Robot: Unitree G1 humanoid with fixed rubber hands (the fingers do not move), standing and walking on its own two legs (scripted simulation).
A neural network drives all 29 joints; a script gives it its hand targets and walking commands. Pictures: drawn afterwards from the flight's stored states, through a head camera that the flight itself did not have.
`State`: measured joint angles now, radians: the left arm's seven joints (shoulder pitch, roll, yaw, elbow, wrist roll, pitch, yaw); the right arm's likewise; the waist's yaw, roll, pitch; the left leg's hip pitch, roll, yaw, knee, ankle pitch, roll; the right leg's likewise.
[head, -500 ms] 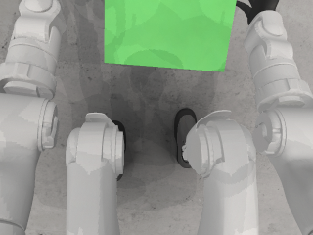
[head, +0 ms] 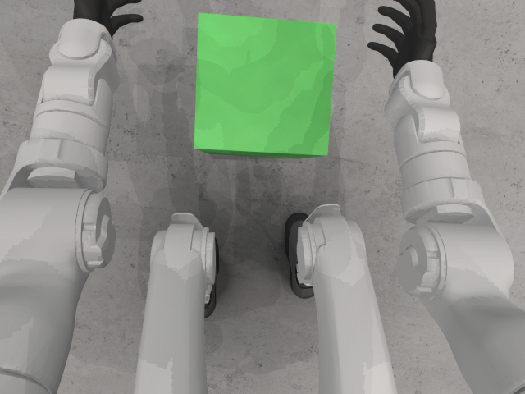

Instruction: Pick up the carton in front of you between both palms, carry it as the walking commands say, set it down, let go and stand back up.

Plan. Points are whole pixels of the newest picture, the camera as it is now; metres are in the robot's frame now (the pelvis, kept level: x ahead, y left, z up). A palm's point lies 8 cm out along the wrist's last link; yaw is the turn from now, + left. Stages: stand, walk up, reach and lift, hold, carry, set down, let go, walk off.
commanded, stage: set down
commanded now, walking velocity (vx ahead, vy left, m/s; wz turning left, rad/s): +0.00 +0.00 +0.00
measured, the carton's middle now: (259, 102) +0.50 -0.02 -0.34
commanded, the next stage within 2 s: let go in 0.54 s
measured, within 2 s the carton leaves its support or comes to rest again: neither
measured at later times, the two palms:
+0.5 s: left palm out of the picture +0.55 +0.19 +0.04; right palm (523, 5) +0.50 -0.21 +0.04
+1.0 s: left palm out of the picture +0.43 +0.21 +0.15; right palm out of the picture +0.40 -0.23 +0.16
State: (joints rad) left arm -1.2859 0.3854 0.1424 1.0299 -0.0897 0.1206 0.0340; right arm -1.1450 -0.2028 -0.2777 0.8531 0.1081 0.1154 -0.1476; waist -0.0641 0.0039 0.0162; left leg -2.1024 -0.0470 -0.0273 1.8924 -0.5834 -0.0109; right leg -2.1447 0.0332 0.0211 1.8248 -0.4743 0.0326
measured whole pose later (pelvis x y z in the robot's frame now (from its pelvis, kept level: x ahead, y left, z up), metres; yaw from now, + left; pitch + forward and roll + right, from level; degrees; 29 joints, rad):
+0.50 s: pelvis +0.03 +0.00 +0.14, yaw +1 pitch +47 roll -1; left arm -1.12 0.35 0.22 0.92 0.00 0.15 -0.05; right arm -0.97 -0.15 -0.33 0.72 0.03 0.15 -0.10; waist -0.07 0.02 -0.10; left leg -1.72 -0.05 -0.05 1.35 -0.44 -0.01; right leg -1.75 0.03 0.03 1.29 -0.36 0.03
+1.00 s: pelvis +0.08 -0.01 +0.26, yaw +2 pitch +32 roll +0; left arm -0.42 0.19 0.20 0.63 0.07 0.06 0.00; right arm -0.33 -0.18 -0.17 0.57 -0.04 0.06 0.06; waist -0.05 -0.01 -0.09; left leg -1.05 -0.04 -0.07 0.83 -0.34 -0.02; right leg -1.09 0.02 0.03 0.82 -0.28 0.00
